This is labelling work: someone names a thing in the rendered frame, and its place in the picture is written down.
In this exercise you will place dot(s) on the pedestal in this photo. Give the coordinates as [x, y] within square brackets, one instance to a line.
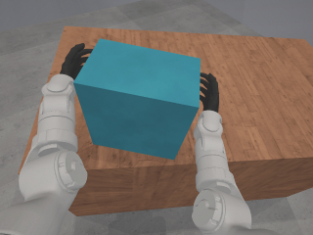
[265, 87]

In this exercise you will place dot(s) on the left robot hand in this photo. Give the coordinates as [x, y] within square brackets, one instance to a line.
[72, 64]

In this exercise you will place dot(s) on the left robot upper arm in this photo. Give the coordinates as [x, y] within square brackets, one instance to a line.
[49, 185]

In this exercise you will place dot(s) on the carton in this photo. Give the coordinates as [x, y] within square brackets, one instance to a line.
[138, 99]

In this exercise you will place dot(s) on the right robot hand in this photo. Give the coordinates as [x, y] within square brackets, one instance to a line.
[210, 100]

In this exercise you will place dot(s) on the right robot upper arm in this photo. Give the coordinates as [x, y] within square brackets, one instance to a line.
[219, 213]

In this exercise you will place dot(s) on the robot left forearm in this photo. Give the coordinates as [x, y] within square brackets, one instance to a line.
[56, 119]

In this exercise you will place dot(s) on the robot right forearm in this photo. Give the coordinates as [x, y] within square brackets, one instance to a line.
[211, 159]

